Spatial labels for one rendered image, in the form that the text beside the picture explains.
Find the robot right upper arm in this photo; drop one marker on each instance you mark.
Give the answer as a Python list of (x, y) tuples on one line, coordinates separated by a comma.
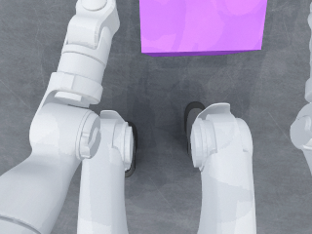
[(301, 133)]

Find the robot right thigh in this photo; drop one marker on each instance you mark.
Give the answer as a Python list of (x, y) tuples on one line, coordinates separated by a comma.
[(228, 204)]

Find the robot left upper arm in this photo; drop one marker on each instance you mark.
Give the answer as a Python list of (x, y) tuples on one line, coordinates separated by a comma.
[(33, 192)]

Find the left robot foot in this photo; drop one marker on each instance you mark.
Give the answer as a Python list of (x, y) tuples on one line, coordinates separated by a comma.
[(129, 172)]

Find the carton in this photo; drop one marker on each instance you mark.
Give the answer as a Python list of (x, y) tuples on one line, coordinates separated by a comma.
[(187, 28)]

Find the left robot forearm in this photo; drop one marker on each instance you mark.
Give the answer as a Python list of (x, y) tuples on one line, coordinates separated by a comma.
[(84, 56)]

